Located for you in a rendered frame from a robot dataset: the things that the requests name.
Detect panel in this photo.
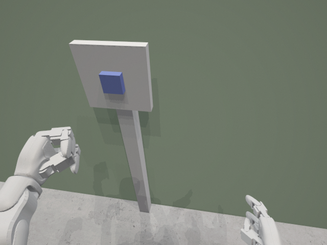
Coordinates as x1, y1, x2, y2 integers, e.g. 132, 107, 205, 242
69, 40, 153, 213

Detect left robot forearm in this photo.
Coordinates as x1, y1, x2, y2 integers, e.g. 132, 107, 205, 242
0, 176, 42, 245

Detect robot right hand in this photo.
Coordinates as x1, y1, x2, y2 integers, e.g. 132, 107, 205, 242
241, 195, 282, 245

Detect robot left hand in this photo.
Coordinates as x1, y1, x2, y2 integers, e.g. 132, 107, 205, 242
14, 127, 81, 186

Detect button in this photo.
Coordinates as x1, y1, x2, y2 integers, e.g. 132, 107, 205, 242
99, 71, 125, 94

